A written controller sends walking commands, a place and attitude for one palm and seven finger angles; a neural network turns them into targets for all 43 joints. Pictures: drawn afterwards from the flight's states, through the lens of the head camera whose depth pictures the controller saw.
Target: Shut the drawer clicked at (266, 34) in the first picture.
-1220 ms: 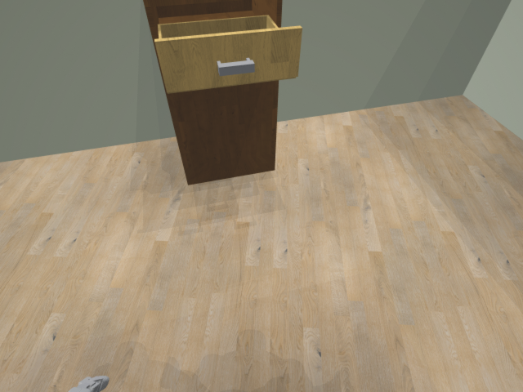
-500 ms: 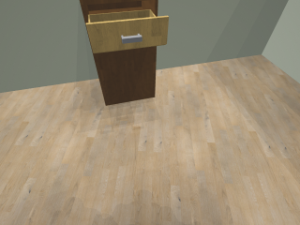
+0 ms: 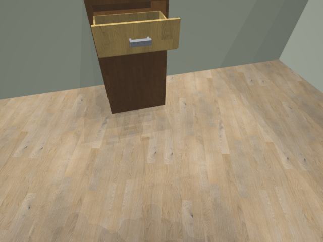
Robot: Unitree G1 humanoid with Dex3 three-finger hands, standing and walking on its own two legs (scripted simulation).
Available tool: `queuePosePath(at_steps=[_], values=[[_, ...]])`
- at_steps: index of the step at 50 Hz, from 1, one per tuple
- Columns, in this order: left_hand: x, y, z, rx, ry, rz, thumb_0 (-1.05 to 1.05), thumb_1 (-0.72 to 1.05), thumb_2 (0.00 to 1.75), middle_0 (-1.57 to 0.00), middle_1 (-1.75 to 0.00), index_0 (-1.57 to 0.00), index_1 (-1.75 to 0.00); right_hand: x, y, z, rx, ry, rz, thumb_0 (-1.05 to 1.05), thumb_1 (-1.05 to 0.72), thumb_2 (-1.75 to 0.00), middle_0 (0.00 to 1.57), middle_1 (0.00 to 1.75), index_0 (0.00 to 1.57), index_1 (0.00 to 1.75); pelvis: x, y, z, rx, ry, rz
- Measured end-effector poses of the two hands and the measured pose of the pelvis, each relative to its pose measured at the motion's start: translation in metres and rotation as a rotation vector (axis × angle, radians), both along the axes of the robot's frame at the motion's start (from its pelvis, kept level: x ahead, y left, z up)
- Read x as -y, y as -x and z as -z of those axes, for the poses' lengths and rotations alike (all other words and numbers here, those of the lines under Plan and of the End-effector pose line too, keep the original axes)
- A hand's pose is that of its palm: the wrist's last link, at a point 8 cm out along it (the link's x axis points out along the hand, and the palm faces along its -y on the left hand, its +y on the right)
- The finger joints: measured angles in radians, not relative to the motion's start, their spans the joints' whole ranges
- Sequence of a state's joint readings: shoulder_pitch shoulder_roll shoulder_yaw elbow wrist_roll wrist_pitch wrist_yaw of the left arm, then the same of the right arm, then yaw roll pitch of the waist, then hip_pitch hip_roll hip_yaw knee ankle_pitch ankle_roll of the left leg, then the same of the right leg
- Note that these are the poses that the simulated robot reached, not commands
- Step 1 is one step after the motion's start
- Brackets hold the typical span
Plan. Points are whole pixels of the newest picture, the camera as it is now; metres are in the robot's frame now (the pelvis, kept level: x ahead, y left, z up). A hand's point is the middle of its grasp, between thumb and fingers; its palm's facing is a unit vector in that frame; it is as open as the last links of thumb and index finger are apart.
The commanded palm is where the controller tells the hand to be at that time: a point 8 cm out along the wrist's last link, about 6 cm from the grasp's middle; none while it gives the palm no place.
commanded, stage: look at it before walking up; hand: left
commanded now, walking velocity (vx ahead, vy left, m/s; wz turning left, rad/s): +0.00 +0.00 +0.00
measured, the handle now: (139, 40) +1.02 +0.17 +0.02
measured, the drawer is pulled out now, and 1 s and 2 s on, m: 0.30 0.30 0.30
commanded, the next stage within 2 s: walk to a spot facing it in 0.22 s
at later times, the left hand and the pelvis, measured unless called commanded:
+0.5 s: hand out of the picture +0.06 +0.23 -0.17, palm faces -0.05 -0.96 -0.29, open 7.4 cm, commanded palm none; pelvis +0.02 +0.01 +0.00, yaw -3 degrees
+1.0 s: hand (128, 232) +0.19 +0.11 -0.17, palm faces -0.23 -0.95 -0.20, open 7.4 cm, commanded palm none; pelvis +0.14 -0.06 +0.00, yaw -17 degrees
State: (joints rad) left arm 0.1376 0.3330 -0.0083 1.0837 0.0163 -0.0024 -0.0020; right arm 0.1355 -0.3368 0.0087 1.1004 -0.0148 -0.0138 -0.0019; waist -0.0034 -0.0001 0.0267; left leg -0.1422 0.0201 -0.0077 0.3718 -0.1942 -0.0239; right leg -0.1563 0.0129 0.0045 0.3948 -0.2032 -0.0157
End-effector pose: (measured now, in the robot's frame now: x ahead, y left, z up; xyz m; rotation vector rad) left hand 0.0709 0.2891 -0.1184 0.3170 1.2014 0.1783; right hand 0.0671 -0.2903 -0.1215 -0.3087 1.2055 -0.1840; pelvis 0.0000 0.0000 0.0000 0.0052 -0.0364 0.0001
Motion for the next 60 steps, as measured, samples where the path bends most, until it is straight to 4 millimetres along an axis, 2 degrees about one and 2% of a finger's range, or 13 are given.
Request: queuePosePath(at_steps=[20,24,29,32,36,38,40,43,50,55,60], values=[[-0.003,0.003,0.002,-0.022,-0.002,-0.007,0.01,0.90,0.90,-0.21,-0.30,-0.20,-0.30,-0.007,-0.005,0.000,-0.001,-0.001,0.003,0.01,-0.90,-0.90,0.20,0.30,0.21,0.30,-0.004,-0.004,0.000,-0.001,0.002,0.013],[0.006,0.010,0.012,-0.067,0.035,-0.008,0.01,0.91,0.90,-0.20,-0.30,-0.20,-0.30,-0.018,0.004,0.009,-0.014,-0.029,0.036,0.01,-0.90,-0.90,0.20,0.30,0.21,0.30,-0.006,-0.013,0.004,-0.007,0.004,0.047],[0.023,0.014,0.026,-0.152,0.088,0.010,0.01,0.91,0.90,-0.20,-0.30,-0.20,-0.30,-0.032,0.027,0.021,-0.039,-0.070,0.126,0.01,-0.90,-0.90,0.20,0.30,0.21,0.30,-0.005,-0.031,0.011,-0.020,-0.005,0.109],[0.040,-0.001,0.028,-0.194,0.103,0.048,0.01,0.91,0.90,-0.20,-0.30,-0.20,-0.30,-0.034,0.048,0.027,-0.066,-0.096,0.206,0.01,-0.90,-0.90,0.20,0.30,0.21,0.30,0.003,-0.044,0.011,-0.019,-0.018,0.154],[0.069,-0.047,0.026,-0.159,0.115,0.107,0.01,0.91,0.90,-0.20,-0.30,-0.20,-0.30,-0.030,0.076,0.037,-0.166,-0.128,0.286,0.01,-0.90,-0.90,0.20,0.30,0.21,0.30,0.020,-0.064,0.015,-0.014,-0.016,0.198],[0.083,-0.072,0.032,-0.107,0.113,0.133,0.01,0.91,0.90,-0.20,-0.30,-0.20,-0.30,-0.023,0.084,0.048,-0.215,-0.142,0.311,0.01,-0.90,-0.90,0.20,0.30,0.21,0.30,0.032,-0.075,0.024,-0.010,-0.012,0.212],[0.094,-0.091,0.038,-0.052,0.106,0.136,0.01,0.91,0.90,-0.20,-0.30,-0.20,-0.30,-0.014,0.082,0.055,-0.252,-0.151,0.324,0.01,-0.90,-0.90,0.20,0.30,0.21,0.30,0.043,-0.084,0.032,-0.004,-0.008,0.218],[0.108,-0.105,0.034,-0.038,0.108,0.125,0.01,0.91,0.90,-0.20,-0.30,-0.20,-0.30,-0.001,0.052,0.048,-0.220,-0.145,0.328,0.01,-0.90,-0.90,0.20,0.30,0.21,0.30,0.053,-0.099,0.025,0.005,0.002,0.229],[0.128,-0.125,0.022,-0.141,0.123,0.173,0.00,0.91,0.90,-0.20,-0.30,-0.20,-0.30,0.024,-0.067,0.017,0.060,-0.127,0.334,0.01,-0.91,-0.90,0.20,0.30,0.20,0.30,0.064,-0.144,0.004,-0.020,-0.008,0.291],[0.130,-0.152,0.024,-0.171,0.139,0.166,0.01,0.90,0.90,-0.21,-0.30,-0.20,-0.30,0.024,-0.143,0.005,0.157,-0.131,0.305,0.01,-0.91,-0.90,0.20,0.30,0.20,0.30,0.063,-0.185,0.002,-0.032,0.005,0.316],[0.120,-0.187,0.037,-0.207,0.150,0.133,0.01,0.90,0.90,-0.21,-0.30,-0.20,-0.30,0.015,-0.214,0.005,0.184,-0.120,0.267,0.01,-0.90,-0.90,0.20,0.30,0.20,0.30,0.056,-0.238,0.010,-0.037,0.024,0.332]])
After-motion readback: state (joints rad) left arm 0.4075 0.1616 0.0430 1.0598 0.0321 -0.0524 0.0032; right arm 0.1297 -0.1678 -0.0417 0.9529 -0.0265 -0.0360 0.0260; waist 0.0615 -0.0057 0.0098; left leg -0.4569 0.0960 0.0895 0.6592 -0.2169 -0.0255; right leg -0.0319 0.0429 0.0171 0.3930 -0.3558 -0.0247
